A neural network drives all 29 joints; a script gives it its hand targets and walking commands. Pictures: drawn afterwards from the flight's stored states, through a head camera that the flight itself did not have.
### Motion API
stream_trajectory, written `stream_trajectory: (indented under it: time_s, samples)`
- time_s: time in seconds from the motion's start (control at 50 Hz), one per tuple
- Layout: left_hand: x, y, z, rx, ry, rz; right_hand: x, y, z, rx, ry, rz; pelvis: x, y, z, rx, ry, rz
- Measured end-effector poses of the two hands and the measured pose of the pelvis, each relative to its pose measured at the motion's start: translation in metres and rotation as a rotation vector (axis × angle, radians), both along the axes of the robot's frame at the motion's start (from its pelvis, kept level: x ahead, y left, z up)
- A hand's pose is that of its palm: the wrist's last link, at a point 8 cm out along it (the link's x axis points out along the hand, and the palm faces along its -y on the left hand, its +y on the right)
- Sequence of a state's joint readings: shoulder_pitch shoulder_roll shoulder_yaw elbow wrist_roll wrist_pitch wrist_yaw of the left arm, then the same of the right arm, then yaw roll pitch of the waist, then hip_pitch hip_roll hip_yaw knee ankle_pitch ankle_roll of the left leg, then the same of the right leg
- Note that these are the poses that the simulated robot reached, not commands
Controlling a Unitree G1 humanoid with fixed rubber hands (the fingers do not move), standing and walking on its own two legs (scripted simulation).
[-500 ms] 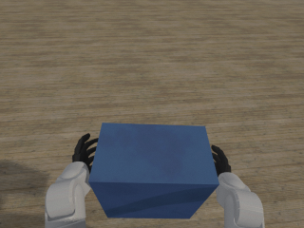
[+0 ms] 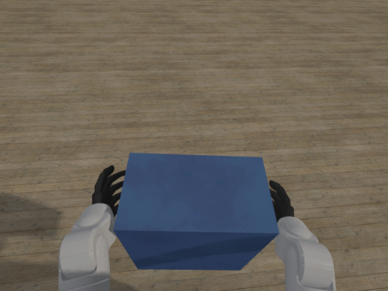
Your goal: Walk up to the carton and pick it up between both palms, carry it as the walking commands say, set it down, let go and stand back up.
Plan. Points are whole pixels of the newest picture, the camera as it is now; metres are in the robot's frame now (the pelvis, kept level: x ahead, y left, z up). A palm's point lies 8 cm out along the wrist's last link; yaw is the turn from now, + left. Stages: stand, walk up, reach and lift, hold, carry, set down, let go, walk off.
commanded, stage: carry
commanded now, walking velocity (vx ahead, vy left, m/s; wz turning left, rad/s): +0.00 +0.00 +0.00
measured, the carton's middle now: (192, 219) +0.27 +0.02 +0.01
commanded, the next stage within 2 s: none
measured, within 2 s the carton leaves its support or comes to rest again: neither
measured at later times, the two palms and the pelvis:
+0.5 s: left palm (106, 205) +0.26 +0.18 +0.08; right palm (281, 219) +0.26 -0.15 +0.06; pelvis +0.00 +0.00 +0.00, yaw +0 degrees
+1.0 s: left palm (104, 205) +0.26 +0.18 +0.08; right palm (281, 218) +0.25 -0.15 +0.07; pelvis +0.00 +0.00 +0.00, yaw +0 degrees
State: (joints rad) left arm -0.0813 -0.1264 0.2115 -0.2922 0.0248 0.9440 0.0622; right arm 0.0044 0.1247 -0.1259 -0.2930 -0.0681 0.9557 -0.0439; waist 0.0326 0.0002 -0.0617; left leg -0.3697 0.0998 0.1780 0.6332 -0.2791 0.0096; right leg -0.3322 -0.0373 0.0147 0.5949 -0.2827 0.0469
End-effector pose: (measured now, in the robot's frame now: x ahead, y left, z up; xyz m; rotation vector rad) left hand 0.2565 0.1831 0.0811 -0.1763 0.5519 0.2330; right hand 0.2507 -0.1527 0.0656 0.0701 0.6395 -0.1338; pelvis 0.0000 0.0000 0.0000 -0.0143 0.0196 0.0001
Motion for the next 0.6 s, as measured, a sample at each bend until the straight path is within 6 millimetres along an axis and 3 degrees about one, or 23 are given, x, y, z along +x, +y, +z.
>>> stream_trajectory:
  time_s: [0.14, 0.34, 0.42, 0.6]
  samples:
    - [0.001, 0.0, 0.003, 0.004, -0.006, 0.004, 0.002, 0.001, 0.001, 0.005, -0.005, 0.004, 0.001, 0.0, 0.0, 0.0, 0.001, 0.0]
    - [0.005, -0.001, -0.007, -0.003, -0.005, -0.005, 0.004, -0.002, -0.006, -0.001, -0.003, -0.006, 0.001, 0.0, 0.0, 0.0, 0.002, 0.0]
    - [0.004, 0.0, 0.002, 0.002, -0.031, 0.004, 0.006, 0.001, 0.0, 0.003, -0.027, 0.003, 0.001, 0.0, 0.0, 0.0, 0.002, -0.001]
    - [0.006, -0.001, -0.006, -0.005, -0.014, -0.001, 0.005, -0.001, -0.006, 0.002, -0.009, -0.004, 0.002, 0.0, 0.0, 0.0, 0.002, 0.0]
